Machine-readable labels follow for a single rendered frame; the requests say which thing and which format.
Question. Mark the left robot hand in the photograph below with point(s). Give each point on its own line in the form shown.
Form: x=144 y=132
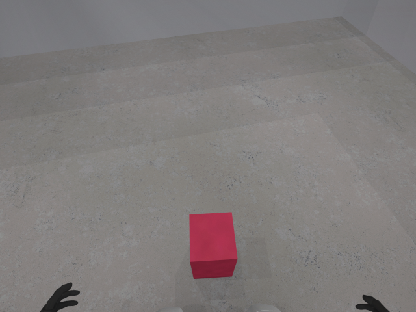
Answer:
x=54 y=304

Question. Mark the right robot hand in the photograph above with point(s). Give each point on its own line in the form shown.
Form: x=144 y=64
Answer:
x=373 y=305

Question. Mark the carton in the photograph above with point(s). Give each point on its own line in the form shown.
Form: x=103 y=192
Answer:
x=213 y=252

